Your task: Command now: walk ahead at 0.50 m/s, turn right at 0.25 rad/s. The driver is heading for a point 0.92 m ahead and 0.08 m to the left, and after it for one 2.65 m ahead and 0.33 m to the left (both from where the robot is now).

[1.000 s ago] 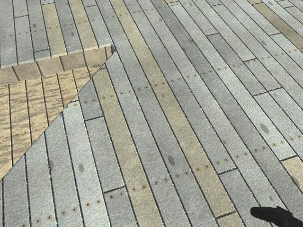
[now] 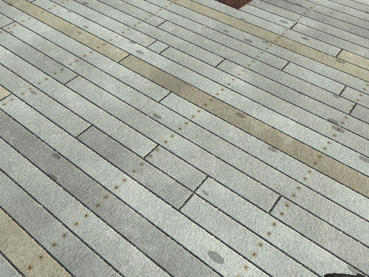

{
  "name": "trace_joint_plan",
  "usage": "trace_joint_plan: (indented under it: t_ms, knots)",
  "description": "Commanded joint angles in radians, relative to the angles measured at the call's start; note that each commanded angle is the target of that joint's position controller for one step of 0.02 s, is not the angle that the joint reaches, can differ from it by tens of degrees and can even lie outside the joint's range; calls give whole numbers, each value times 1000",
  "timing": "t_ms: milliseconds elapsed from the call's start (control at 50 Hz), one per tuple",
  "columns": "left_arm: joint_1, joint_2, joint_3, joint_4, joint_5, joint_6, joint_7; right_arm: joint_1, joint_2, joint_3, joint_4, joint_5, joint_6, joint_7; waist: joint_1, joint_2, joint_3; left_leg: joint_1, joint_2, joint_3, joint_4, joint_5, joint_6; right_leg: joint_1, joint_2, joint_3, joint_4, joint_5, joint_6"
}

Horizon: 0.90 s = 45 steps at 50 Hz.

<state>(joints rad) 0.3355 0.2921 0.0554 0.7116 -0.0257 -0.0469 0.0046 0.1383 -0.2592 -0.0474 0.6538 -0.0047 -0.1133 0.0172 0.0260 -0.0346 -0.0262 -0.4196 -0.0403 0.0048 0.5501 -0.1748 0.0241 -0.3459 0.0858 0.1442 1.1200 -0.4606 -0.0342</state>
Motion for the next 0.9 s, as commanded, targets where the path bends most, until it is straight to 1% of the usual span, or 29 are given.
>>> trace_joint_plan:
  t_ms: [20,40,60,80,100,140,160,200,260,320,340,360,380,400,420,440,460,480,500,520,560,600,640,720,780,820,860,880,900]
  knots:
    - [-128,107,21,-132,21,-28,-1,153,-115,-39,-13,-1,11,-5,-86,74,6,411,321,-474,-288,-162,211,-485,-117,-5,154,111,7]
    - [-120,92,21,-133,21,-29,-6,131,-103,-32,-11,-9,8,-5,-54,111,19,339,295,-415,-307,-74,204,-433,-147,-15,108,142,9]
    - [-109,79,18,-126,20,-28,-9,128,-92,-28,-5,-7,5,-2,-42,128,19,306,269,-365,-320,13,202,-394,-159,-35,65,145,15]
    - [-101,62,16,-117,23,-23,-7,128,-81,-24,8,-2,4,1,-33,114,10,286,243,-323,-338,37,192,-377,-163,-55,42,161,15]
    - [-96,48,9,-119,17,-21,-8,129,-114,-31,17,1,3,-2,-20,158,9,264,258,-307,-349,88,210,-369,-169,-64,-11,169,23]
    - [-160,34,-2,-130,25,-24,-11,144,-136,-37,36,10,5,-7,-41,135,21,259,253,-234,-364,190,211,-366,-182,-86,-145,233,38]
    - [-190,19,-8,-129,25,-28,-13,152,-149,-41,45,10,10,-10,-49,116,16,253,239,-199,-365,191,198,-340,-178,-101,-219,283,38]
    - [-262,6,-15,-136,21,-35,-21,178,-168,-44,64,20,17,-11,-78,116,23,248,226,-152,-364,195,180,-290,-165,-119,-365,390,36]
    - [-338,19,-12,-151,8,-41,-33,229,-187,-46,93,30,23,-8,-109,127,34,275,242,-140,-353,165,165,-230,-138,-135,-492,458,32]
    - [-373,41,-2,-172,4,-46,-44,250,-198,-49,113,37,35,-9,-104,137,49,344,280,-161,-314,175,146,-203,-124,-137,-569,400,-3]
    - [-352,51,4,-170,6,-48,-46,247,-206,-51,118,37,41,-11,-85,139,44,359,287,-159,-287,216,136,-162,-114,-146,-594,379,-17]
    - [-292,66,15,-154,11,-50,-45,233,-211,-52,119,37,46,-14,-42,134,16,359,271,-135,-217,334,119,-67,-92,-168,-632,377,-37]
    - [-174,103,36,-119,19,-49,-38,237,-192,-45,119,36,48,-17,11,113,-57,332,226,-89,-75,461,95,108,-76,-181,-646,376,-64]
    - [6,167,58,-88,30,-46,-27,223,-148,-26,96,17,45,-19,90,43,-190,178,176,-34,187,341,54,382,-212,-39,-613,411,-124]
    - [89,272,78,-74,40,-38,-22,318,-48,8,63,9,24,-17,62,-225,-310,-227,21,14,578,-177,-22,724,-458,406,-682,295,-286]
    - [126,199,63,-63,20,-34,-25,294,-115,-5,77,23,6,-14,95,-218,-354,-368,26,-106,731,-385,-22,740,-481,599,-788,153,-323]
    - [64,156,45,-65,14,-35,-24,210,-169,-22,56,41,-2,-11,87,-143,-202,-443,79,-101,771,-317,-13,629,-445,457,-797,151,-276]
    - [4,125,34,-71,18,-34,-24,151,-160,-19,44,35,-1,-12,62,-72,-126,-419,122,-78,732,-229,-9,497,-397,333,-807,221,-244]
    - [-48,101,26,-72,24,-35,-29,125,-148,-19,40,18,4,-15,30,-35,-63,-376,146,-70,670,-174,-14,370,-360,257,-838,307,-228]
    - [-79,82,19,-74,33,-40,-33,133,-139,-23,40,10,14,-16,-6,-49,-36,-313,168,-77,626,-136,-16,276,-332,207,-871,371,-219]
    - [-99,80,22,-63,28,-53,-36,164,-105,-18,49,12,34,-14,-44,-62,-26,-248,174,-71,572,-105,-26,190,-314,145,-919,439,-228]
    - [-88,102,29,-42,26,-61,-30,127,-88,-13,39,6,46,-17,-49,-41,-1,-263,176,-64,497,-36,-37,160,-307,86,-951,496,-231]
    - [-68,114,34,-20,22,-59,-22,56,-75,-6,22,2,43,-15,-31,-21,22,-274,178,-62,366,75,-44,162,-293,33,-965,525,-217]
    - [-7,142,39,20,11,-50,-14,-82,-58,3,-6,12,32,1,22,-18,48,-221,140,-33,132,247,-34,184,-270,-36,-965,493,-178]
    - [49,156,41,54,4,-40,-13,-170,-66,2,-39,21,26,15,56,-19,71,-221,120,-26,45,241,-19,257,-301,-23,-937,462,-172]
    - [67,163,44,73,2,-30,-10,-200,-75,0,-58,22,21,26,58,-27,79,-228,108,-24,1,180,3,322,-327,-9,-900,492,-161]
    - [64,176,48,84,2,-19,-4,-176,-91,-6,-60,19,16,32,34,-44,62,-168,88,-8,-34,106,29,367,-339,-5,-845,591,-142]
    - [46,183,49,84,1,-14,-2,-117,-107,-16,-47,16,14,30,-5,-52,27,-69,60,19,-62,91,48,368,-323,-24,-776,733,-125]
    - [38,170,43,84,2,-10,0,8,-142,-36,-9,10,15,23,-67,-39,-52,117,34,45,-81,107,75,338,-276,-65,-633,867,-102]
